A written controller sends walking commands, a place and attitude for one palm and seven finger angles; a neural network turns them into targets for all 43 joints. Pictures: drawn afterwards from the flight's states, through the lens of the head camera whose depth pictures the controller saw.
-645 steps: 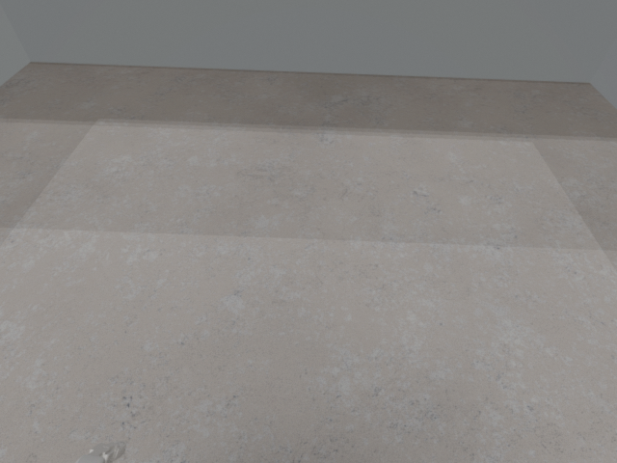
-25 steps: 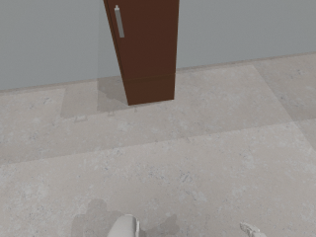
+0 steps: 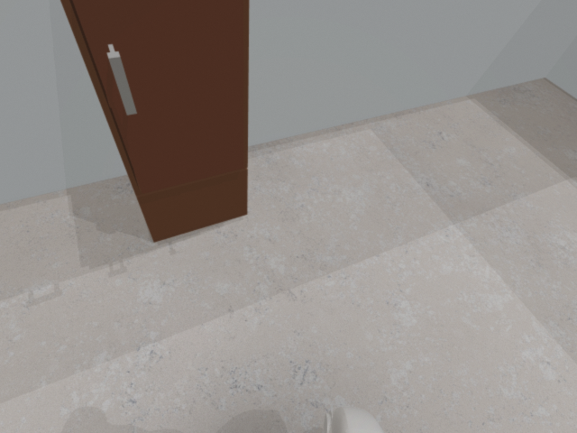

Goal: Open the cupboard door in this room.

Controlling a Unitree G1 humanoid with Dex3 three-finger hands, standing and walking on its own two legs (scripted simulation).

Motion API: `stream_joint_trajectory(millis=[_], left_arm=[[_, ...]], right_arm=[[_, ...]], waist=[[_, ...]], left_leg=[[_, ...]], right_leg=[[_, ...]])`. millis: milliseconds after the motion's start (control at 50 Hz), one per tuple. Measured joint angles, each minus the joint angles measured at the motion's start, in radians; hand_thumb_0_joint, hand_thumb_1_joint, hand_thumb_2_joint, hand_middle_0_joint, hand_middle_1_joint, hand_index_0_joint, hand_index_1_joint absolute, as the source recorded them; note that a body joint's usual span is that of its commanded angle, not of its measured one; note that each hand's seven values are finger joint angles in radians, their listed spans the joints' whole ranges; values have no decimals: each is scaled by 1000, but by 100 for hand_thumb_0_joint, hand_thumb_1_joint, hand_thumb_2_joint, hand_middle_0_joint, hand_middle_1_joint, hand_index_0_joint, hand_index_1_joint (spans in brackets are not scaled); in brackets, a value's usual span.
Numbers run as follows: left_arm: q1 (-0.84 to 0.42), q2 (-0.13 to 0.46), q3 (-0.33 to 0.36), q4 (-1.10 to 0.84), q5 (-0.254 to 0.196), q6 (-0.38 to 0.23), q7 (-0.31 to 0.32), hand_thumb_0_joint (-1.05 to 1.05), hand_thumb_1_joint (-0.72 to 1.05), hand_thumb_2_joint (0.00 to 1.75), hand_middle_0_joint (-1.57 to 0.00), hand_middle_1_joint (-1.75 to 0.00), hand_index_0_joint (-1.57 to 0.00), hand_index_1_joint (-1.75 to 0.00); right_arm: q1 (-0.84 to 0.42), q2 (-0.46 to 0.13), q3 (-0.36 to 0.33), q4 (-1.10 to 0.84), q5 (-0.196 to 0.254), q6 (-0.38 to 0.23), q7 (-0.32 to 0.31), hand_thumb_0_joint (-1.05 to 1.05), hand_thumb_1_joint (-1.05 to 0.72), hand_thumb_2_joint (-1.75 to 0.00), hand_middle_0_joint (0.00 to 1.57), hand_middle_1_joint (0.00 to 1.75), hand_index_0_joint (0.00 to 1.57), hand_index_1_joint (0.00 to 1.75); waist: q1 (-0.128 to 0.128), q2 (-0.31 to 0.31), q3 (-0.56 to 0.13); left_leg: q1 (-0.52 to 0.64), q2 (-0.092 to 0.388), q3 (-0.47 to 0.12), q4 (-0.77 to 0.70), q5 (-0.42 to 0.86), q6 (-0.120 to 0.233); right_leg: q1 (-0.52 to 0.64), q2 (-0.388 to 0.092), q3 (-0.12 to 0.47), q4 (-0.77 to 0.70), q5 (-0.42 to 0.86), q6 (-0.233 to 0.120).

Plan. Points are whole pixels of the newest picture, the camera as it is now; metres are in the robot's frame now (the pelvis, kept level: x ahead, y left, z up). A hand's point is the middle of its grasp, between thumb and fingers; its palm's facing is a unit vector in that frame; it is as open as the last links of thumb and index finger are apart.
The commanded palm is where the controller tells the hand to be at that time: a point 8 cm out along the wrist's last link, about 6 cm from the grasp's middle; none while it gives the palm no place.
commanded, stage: walk to a spot facing it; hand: left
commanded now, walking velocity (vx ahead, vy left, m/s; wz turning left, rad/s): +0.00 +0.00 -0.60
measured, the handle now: (121, 80) +0.80 +0.46 -0.03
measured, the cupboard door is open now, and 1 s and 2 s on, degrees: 0 0 0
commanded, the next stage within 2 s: none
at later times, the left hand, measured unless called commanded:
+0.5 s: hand (240, 324) +0.31 +0.10 -0.18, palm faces -0.30 -0.94 -0.15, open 7.4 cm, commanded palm none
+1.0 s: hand (200, 282) +0.39 +0.20 -0.19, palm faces -0.46 -0.86 -0.23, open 7.4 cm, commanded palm none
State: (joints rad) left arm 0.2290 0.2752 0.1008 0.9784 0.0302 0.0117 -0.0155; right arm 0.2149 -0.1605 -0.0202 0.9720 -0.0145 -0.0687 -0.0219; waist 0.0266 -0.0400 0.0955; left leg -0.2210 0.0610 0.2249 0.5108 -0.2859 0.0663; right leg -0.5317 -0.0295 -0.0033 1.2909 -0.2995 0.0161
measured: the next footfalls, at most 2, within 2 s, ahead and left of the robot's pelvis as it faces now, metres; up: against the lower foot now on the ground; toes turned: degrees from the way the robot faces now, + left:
right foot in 0.44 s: +0.18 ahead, -0.11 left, +0.00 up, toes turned -22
left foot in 0.88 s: +0.33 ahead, +0.09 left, +0.00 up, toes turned -26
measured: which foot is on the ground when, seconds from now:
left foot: down 0.00-0.46, up 0.48-0.86, down 0.88-1.00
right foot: up 0.00-0.42, down 0.44-0.90, up 0.92-1.00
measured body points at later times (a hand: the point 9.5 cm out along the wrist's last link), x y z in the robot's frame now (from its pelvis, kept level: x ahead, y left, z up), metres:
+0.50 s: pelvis +0.14 -0.02 -0.02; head +0.20 -0.03 +0.42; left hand +0.33 +0.15 -0.17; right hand +0.02 -0.21 -0.17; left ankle +0.03 +0.08 -0.67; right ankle +0.14 -0.10 -0.74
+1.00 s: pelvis +0.23 +0.03 -0.01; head +0.30 +0.04 +0.44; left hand +0.42 +0.24 -0.17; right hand +0.23 -0.25 -0.11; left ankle +0.30 +0.11 -0.74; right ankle +0.12 -0.07 -0.67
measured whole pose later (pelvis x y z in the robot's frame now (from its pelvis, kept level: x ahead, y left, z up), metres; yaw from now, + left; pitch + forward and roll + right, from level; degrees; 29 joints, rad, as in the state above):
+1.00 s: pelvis +0.23 +0.03 -0.01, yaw -34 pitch +1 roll -2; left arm 0.23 0.30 0.10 0.93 0.02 0.06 0.00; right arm 0.08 -0.18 -0.01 0.85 -0.02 0.01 -0.01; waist 0.06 -0.06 0.09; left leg -0.30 0.08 0.11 0.59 -0.30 0.02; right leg -0.43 0.05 0.06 1.08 -0.52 0.05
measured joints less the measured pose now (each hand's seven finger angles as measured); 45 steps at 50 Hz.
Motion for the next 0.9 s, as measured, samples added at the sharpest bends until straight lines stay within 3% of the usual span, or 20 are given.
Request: stream_joint_trajectory(millis=[120, 240, 380, 440, 460, 480, 520, 560, 620, 700, 820, 880, 900], left_arm=[[-85, 10, 15, -62, 4, 27, 1, 0, 91, 90, -19, -30, -20, -30], [-130, -33, -5, -63, 3, 55, -7, 0, 91, 90, -19, -30, -20, -30], [-170, -103, -38, -68, 2, 57, -13, 0, 91, 90, -19, -30, -20, -30], [-164, -117, -49, -83, 2, 27, -13, 0, 91, 90, -19, -30, -20, -30], [-158, -117, -52, -87, 3, 8, -10, 0, 91, 90, -19, -30, -20, -30], [-151, -115, -55, -89, -4, -8, -5, 0, 90, 89, -20, -30, -20, -30], [-128, -108, -58, -85, -17, -18, 10, 0, 90, 89, -20, -30, -21, -30], [-96, -99, -55, -72, -23, -10, 21, 0, 90, 89, -20, -30, -21, -30], [-51, -83, -52, -43, -20, 2, 27, 0, 90, 89, -20, -30, -21, -30], [-13, -67, -44, -25, -11, 9, 20, 0, 90, 89, -20, -30, -21, -30], [10, -34, -24, -46, -4, 17, 16, 1, 90, 89, -20, -30, -21, -30], [18, -15, -16, -52, -7, 27, 20, 1, 90, 89, -20, -30, -21, -30], [15, -2, -12, -50, -11, 34, 21, 1, 90, 89, -20, -30, -21, -30]], right_arm=[[128, -14, -9, 68, 3, 18, -11, 0, -92, -90, 20, 29, 20, 30], [188, 5, -7, 90, -4, 29, -12, 1, -92, -90, 20, 29, 20, 30], [198, 33, -9, 85, -11, 42, -5, 1, -91, -90, 20, 29, 20, 30], [205, 38, -13, 78, -3, 53, 6, 1, -91, -90, 20, 30, 20, 30], [204, 38, -14, 74, 5, 62, 11, 1, -91, -90, 21, 30, 20, 30], [187, 34, -14, 70, 10, 77, 14, 1, -91, -90, 21, 30, 20, 30], [134, 24, -17, 50, 14, 103, 11, 1, -91, -90, 21, 30, 20, 30], [75, 10, -24, 20, 9, 113, 10, 1, -91, -90, 21, 30, 20, 30], [-20, -15, -31, -36, 2, 112, 7, 1, -91, -90, 20, 29, 20, 30], [-116, -50, -36, -94, 1, 100, 5, 1, -91, -90, 20, 29, 20, 30], [-184, -73, -30, -116, 8, 96, 2, 1, -91, -90, 20, 29, 20, 30], [-184, -69, -21, -121, 13, 87, 2, 1, -91, -90, 20, 29, 20, 30], [-182, -57, -19, -117, 12, 80, 1, 1, -91, -90, 20, 29, 20, 30]], waist=[[-30, 2, -24], [-62, 6, -20], [-95, 26, 10], [-90, 36, 12], [-80, 38, 13], [-69, 39, 18], [-58, 32, 33], [-48, 31, 33], [-43, 36, 19], [-25, 49, 6], [25, 38, -1], [36, 24, -12], [37, 0, -10]], left_leg=[[90, -15, 64, -67, -34, 9], [146, -14, 130, -65, -97, 4], [185, 18, 209, -5, -194, -31], [160, 63, 228, 139, -232, -60], [114, 91, 203, 263, -204, -75], [46, 97, 135, 424, -222, -98], [-74, 68, -13, 676, -253, -120], [-162, 58, -109, 765, -210, -131], [-258, 71, -191, 716, -151, -147], [-315, 78, -237, 581, -104, -163], [-248, 34, -221, 326, -101, -165], [-153, -1, -197, 130, -35, -154], [-133, -15, -180, 98, 2, -110]], right_leg=[[-116, -15, -9, -15, 104, 24], [-77, -21, -58, -178, 92, 33], [35, -1, -131, -435, -19, -3], [133, 29, -155, -609, 12, -33], [153, 41, -153, -634, 12, -70], [152, 50, -143, -616, -7, -93], [179, 59, -116, -613, -31, -108], [219, 69, -86, -659, -19, -99], [254, 79, -40, -729, 14, -92], [265, 79, 13, -767, 28, -77], [259, 83, 80, -749, 6, -43], [244, 94, 108, -706, -25, -17], [234, 88, 125, -675, -40, -10]])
